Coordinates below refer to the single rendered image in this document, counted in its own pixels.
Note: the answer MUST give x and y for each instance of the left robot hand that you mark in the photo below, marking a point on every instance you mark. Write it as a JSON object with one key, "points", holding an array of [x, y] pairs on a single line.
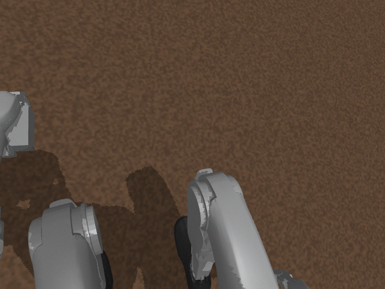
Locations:
{"points": [[10, 105]]}

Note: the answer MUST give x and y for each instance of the left robot foot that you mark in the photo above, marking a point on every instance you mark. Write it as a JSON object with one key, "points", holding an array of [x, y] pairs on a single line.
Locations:
{"points": [[107, 271]]}

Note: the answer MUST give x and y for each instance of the right robot hand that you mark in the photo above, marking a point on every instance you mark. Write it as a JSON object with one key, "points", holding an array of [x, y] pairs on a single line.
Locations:
{"points": [[285, 280]]}

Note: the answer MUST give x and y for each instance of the right robot foot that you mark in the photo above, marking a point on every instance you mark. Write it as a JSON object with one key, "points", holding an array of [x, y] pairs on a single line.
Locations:
{"points": [[183, 246]]}

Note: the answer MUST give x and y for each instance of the small box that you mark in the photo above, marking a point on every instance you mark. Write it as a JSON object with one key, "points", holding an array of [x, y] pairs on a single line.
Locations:
{"points": [[20, 134]]}

